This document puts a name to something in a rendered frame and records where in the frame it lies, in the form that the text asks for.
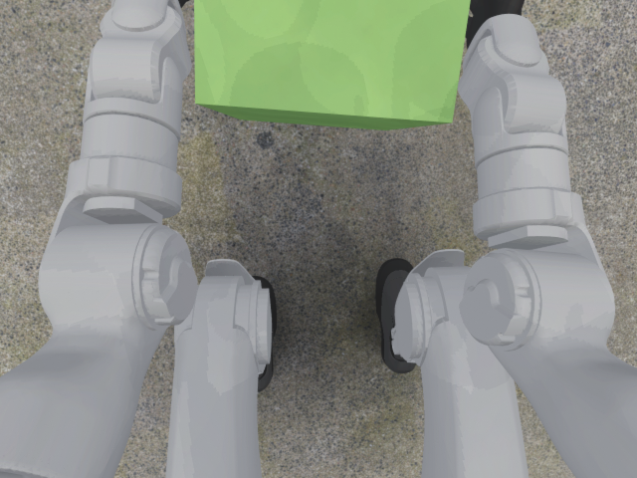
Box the robot right thigh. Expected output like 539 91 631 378
398 266 529 478

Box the robot right hand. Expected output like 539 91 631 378
465 0 525 49

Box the robot left forearm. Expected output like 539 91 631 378
38 0 192 317

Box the robot left foot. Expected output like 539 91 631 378
252 276 277 392

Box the robot right forearm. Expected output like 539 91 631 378
458 14 608 279

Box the robot left upper arm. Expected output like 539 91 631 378
0 223 198 478

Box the robot right upper arm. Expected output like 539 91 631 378
459 248 637 478

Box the carton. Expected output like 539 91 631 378
194 0 471 130

